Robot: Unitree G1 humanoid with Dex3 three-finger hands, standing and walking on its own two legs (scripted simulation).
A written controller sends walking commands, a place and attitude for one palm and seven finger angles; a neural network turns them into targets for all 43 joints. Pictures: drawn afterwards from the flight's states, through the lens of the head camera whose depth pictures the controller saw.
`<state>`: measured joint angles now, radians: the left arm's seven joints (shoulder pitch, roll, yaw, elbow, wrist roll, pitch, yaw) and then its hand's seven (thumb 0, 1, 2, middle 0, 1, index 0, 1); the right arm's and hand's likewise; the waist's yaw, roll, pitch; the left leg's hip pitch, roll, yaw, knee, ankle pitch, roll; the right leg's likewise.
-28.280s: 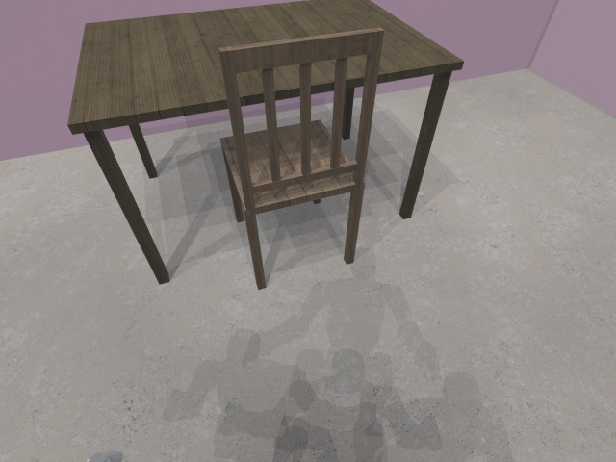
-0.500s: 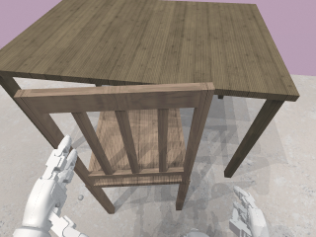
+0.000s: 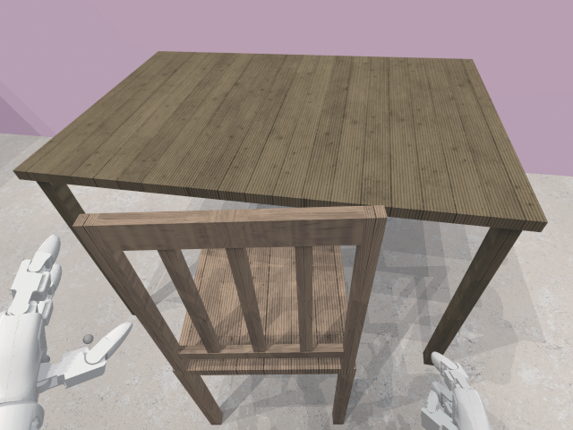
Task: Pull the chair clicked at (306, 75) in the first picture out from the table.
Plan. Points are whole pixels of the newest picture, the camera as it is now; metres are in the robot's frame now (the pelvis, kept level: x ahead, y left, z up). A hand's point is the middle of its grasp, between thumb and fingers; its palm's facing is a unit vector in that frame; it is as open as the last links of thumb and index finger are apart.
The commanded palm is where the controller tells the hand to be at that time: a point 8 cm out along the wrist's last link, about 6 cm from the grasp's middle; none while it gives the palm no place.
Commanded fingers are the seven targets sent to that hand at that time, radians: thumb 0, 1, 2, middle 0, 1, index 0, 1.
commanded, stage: draw the hand back to the body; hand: left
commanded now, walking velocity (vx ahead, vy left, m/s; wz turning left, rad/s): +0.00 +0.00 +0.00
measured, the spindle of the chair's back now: (249, 305) +0.34 +0.11 -0.06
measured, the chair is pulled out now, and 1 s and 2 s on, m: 0.12 0.12 0.12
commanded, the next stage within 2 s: step back with the hand held close in 0.56 s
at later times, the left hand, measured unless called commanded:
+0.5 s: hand (48, 318) +0.17 +0.26 +0.18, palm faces +0.45 -0.79 -0.41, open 7.5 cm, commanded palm +0.13 +0.30 +0.19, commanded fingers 0.00 0.90 0.90 -0.20 -0.30 -0.20 -0.30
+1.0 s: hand (64, 308) +0.19 +0.26 +0.17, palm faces +0.32 -0.81 -0.49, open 7.4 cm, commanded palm +0.14 +0.31 +0.19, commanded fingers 0.00 0.90 0.90 -0.20 -0.30 -0.20 -0.30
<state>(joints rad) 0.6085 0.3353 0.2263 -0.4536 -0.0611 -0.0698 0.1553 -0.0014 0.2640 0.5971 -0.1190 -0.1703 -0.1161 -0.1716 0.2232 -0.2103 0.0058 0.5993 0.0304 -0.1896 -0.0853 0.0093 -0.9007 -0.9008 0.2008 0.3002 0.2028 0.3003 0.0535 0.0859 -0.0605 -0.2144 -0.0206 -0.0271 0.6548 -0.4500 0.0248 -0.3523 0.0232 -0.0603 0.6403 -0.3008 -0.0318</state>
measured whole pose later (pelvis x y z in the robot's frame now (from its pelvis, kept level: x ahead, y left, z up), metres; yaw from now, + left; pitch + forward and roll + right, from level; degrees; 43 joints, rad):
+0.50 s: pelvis -0.01 +0.00 +0.01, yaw -1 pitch -3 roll -1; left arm 0.54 0.35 0.33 -0.45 -0.08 -0.12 0.14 0.01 0.87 0.90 -0.21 -0.30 -0.20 -0.30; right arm 0.20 -0.22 -0.01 0.67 0.03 -0.21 -0.06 0.01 -0.90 -0.90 0.20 0.30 0.20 0.30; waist 0.06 0.08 0.00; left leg -0.09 -0.02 -0.01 0.51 -0.37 0.03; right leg -0.23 0.03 -0.04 0.50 -0.22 -0.03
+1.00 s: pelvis -0.02 +0.02 +0.01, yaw -4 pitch +0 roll +0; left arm 0.56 0.37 0.36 -0.42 -0.05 -0.16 0.12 0.01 0.89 0.90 -0.21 -0.30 -0.20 -0.30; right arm 0.17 -0.25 -0.01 0.60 0.02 -0.10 -0.06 0.01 -0.90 -0.90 0.20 0.30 0.20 0.30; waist -0.01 0.07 0.01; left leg -0.15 -0.03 0.05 0.48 -0.33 0.05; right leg -0.31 0.02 0.02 0.47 -0.16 -0.01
